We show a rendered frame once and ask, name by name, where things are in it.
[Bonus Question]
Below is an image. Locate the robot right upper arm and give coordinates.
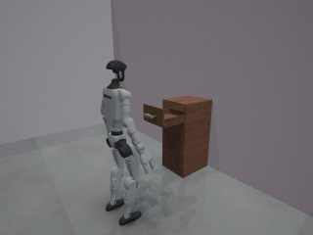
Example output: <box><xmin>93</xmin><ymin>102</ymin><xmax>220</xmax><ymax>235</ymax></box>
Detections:
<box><xmin>117</xmin><ymin>89</ymin><xmax>132</xmax><ymax>128</ymax></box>

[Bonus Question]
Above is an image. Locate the cabinet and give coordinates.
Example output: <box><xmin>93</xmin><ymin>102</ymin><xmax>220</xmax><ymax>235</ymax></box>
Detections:
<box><xmin>162</xmin><ymin>96</ymin><xmax>212</xmax><ymax>178</ymax></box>

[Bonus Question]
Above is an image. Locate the left robot foot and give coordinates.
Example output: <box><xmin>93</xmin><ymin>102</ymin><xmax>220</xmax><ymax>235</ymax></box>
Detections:
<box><xmin>106</xmin><ymin>199</ymin><xmax>124</xmax><ymax>212</ymax></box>

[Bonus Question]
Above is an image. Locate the handle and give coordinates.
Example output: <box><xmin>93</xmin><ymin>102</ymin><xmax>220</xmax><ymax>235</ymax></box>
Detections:
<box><xmin>144</xmin><ymin>114</ymin><xmax>156</xmax><ymax>118</ymax></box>

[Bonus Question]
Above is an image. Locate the robot right hand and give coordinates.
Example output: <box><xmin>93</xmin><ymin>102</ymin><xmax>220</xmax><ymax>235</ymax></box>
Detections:
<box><xmin>139</xmin><ymin>150</ymin><xmax>155</xmax><ymax>174</ymax></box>

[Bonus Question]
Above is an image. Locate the right robot forearm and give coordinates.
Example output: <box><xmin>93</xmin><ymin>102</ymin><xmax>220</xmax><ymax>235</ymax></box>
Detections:
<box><xmin>126</xmin><ymin>117</ymin><xmax>146</xmax><ymax>154</ymax></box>

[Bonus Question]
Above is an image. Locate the robot left upper arm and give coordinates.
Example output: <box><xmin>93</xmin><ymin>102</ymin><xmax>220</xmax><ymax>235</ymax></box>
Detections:
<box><xmin>100</xmin><ymin>86</ymin><xmax>107</xmax><ymax>116</ymax></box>

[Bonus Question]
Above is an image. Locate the right robot thigh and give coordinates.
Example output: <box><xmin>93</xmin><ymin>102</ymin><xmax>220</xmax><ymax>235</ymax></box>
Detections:
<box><xmin>117</xmin><ymin>140</ymin><xmax>140</xmax><ymax>189</ymax></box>

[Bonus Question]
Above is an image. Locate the drawer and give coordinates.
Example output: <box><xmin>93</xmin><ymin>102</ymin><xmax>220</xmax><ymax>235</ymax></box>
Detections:
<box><xmin>143</xmin><ymin>104</ymin><xmax>185</xmax><ymax>128</ymax></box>

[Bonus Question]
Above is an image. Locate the left robot forearm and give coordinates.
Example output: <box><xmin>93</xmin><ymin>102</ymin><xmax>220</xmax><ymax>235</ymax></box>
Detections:
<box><xmin>101</xmin><ymin>114</ymin><xmax>112</xmax><ymax>131</ymax></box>

